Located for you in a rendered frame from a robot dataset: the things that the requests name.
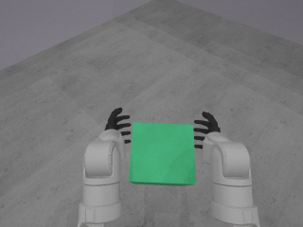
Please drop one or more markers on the carton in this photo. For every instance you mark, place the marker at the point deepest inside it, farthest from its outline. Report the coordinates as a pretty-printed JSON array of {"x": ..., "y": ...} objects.
[{"x": 163, "y": 154}]

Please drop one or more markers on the right robot forearm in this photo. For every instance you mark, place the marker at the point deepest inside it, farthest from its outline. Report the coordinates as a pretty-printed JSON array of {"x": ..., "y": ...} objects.
[{"x": 230, "y": 162}]

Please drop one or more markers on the left robot forearm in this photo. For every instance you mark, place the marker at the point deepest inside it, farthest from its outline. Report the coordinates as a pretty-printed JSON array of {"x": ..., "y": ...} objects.
[{"x": 101, "y": 175}]

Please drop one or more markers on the left robot hand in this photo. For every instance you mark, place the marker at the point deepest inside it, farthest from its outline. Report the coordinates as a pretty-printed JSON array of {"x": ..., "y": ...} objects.
[{"x": 112, "y": 123}]

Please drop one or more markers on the right robot hand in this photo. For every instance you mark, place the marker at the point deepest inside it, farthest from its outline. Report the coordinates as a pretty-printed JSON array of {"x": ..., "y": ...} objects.
[{"x": 212, "y": 125}]

